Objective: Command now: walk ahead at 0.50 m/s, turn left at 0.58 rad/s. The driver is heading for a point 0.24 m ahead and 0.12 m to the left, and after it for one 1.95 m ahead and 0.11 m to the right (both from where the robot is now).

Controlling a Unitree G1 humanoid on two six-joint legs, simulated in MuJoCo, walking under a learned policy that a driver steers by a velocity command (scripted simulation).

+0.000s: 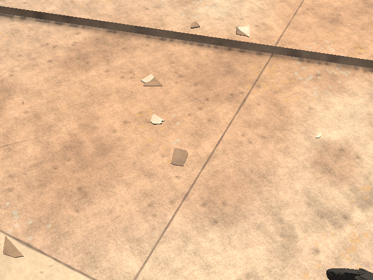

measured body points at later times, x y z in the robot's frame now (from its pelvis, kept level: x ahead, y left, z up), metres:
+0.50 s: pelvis +0.22 +0.01 +0.00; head +0.24 +0.03 +0.45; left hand +0.33 +0.32 -0.08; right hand +0.41 -0.24 -0.09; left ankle +0.14 +0.10 -0.72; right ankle +0.35 -0.07 -0.73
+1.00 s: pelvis +0.26 +0.03 +0.02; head +0.29 +0.05 +0.46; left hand +0.34 +0.35 -0.09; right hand +0.42 -0.23 -0.09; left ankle +0.20 +0.15 -0.72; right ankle +0.28 -0.09 -0.67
